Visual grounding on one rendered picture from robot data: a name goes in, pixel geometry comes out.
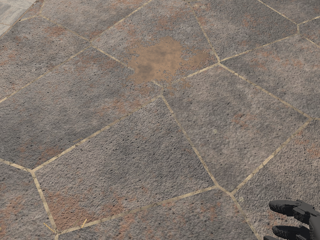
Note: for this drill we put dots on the right robot hand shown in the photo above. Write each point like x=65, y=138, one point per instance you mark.
x=301, y=211

